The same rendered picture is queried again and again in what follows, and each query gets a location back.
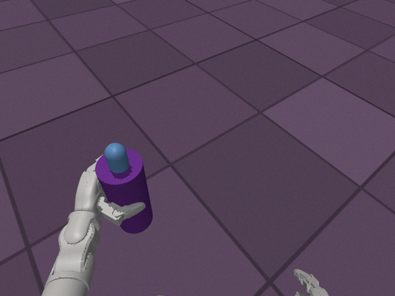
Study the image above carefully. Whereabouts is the right robot hand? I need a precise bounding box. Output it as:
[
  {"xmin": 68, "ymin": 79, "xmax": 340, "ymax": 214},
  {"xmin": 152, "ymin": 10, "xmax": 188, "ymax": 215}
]
[{"xmin": 294, "ymin": 269, "xmax": 329, "ymax": 296}]

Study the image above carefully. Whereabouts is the left robot hand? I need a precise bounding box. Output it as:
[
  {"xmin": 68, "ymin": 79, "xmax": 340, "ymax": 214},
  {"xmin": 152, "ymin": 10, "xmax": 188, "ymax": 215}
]
[{"xmin": 75, "ymin": 157, "xmax": 146, "ymax": 226}]

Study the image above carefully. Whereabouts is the bottle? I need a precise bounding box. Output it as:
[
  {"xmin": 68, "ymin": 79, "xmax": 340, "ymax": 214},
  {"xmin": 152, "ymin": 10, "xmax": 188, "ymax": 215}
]
[{"xmin": 95, "ymin": 143, "xmax": 153, "ymax": 234}]

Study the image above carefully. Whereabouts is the left robot arm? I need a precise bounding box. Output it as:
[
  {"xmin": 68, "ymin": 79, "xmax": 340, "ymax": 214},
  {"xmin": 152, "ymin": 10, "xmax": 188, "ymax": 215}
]
[{"xmin": 41, "ymin": 210, "xmax": 101, "ymax": 296}]

